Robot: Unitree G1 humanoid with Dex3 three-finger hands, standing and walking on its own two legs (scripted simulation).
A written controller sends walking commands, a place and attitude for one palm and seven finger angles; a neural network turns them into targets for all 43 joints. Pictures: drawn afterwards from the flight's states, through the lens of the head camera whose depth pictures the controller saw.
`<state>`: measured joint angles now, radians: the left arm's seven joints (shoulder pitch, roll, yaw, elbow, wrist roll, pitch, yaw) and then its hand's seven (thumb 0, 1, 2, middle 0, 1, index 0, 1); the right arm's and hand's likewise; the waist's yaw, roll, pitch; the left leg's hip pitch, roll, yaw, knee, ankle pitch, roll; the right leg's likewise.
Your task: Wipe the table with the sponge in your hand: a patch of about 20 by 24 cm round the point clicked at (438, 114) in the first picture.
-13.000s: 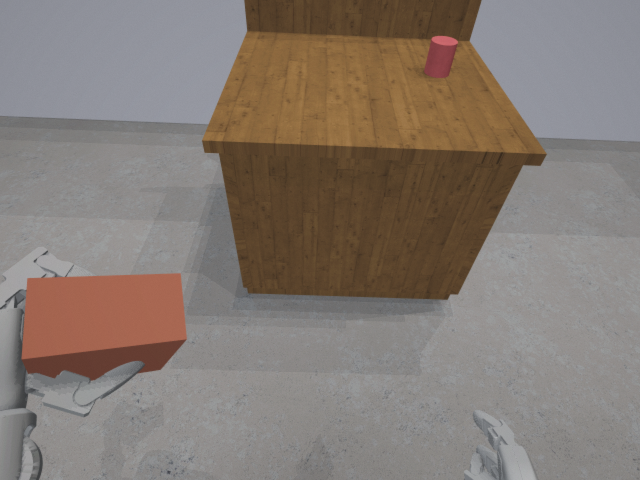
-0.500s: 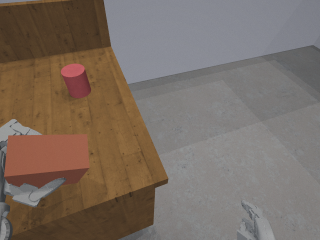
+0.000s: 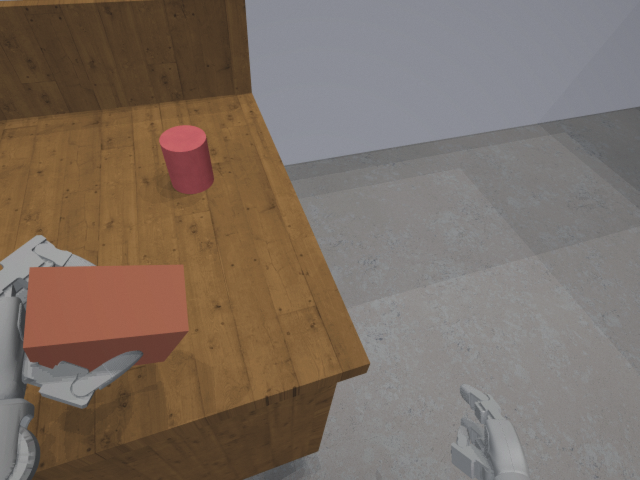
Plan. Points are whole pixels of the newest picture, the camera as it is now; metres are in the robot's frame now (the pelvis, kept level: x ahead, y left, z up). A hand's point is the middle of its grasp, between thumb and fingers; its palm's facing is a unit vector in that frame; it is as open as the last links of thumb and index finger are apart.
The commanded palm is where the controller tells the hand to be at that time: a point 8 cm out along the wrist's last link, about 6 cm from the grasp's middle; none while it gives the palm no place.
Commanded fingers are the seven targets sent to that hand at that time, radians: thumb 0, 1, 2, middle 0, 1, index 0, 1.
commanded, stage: come to a stop and stand still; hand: left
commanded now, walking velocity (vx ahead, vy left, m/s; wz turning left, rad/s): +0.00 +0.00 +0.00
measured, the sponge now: (130, 321) +0.23 +0.21 +0.13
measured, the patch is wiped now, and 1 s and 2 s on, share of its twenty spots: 0.00 0.00 0.00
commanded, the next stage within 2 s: look again from close up in 0.34 s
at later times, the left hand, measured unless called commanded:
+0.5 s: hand (41, 289) +0.23 +0.28 +0.17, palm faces +0.41 -0.78 -0.48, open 10.1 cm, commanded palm +0.15 +0.29 +0.17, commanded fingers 0.00 0.10 1.30 -1.20 -1.60 -1.20 -1.60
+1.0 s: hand (19, 273) +0.23 +0.29 +0.19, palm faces +0.51 -0.79 -0.34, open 10.1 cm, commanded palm +0.14 +0.28 +0.17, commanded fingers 0.00 0.10 1.30 -1.20 -1.60 -1.20 -1.60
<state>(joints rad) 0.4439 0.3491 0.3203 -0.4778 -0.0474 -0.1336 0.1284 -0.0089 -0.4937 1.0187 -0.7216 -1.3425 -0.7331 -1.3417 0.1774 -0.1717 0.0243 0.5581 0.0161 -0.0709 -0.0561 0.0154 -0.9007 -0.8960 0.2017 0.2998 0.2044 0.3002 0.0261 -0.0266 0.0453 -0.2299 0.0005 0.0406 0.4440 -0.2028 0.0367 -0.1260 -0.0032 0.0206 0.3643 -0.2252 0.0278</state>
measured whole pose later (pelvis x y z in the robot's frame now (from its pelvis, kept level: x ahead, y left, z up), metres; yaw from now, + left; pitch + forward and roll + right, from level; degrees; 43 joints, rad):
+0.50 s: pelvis -0.01 +0.01 +0.00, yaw +1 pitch +0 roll -1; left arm 0.27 0.48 0.40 -0.39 0.02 -0.22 0.08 -0.01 -0.50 1.02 -0.72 -1.34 -0.73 -1.34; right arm 0.22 -0.18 0.01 0.60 -0.01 -0.13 -0.04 0.02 -0.90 -0.90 0.20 0.30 0.20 0.30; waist 0.06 -0.04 0.07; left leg -0.28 -0.01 0.04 0.46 -0.20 0.05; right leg -0.18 -0.02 0.01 0.40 -0.23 0.04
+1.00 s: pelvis -0.02 +0.00 -0.01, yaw -1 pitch +0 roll -1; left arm 0.15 0.42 0.46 -0.35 -0.04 -0.24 0.10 -0.01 -0.49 1.02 -0.72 -1.34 -0.73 -1.34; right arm 0.18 -0.21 -0.01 0.59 0.01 -0.19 0.00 0.02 -0.90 -0.90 0.20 0.30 0.20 0.30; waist 0.07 -0.04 0.09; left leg -0.30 0.00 0.06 0.50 -0.20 0.04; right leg -0.22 -0.01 0.04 0.47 -0.24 0.03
